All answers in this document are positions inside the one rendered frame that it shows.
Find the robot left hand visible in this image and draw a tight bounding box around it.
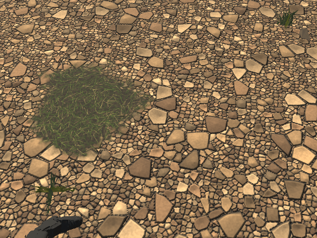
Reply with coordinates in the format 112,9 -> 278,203
25,215 -> 83,238

